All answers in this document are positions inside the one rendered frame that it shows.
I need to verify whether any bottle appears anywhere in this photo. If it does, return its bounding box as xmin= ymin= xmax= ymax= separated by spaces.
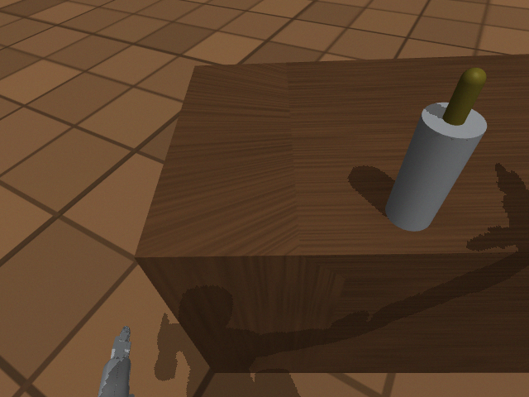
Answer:
xmin=385 ymin=68 xmax=487 ymax=232

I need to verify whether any left robot hand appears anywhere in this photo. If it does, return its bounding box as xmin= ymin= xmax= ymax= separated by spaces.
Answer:
xmin=98 ymin=326 xmax=135 ymax=397

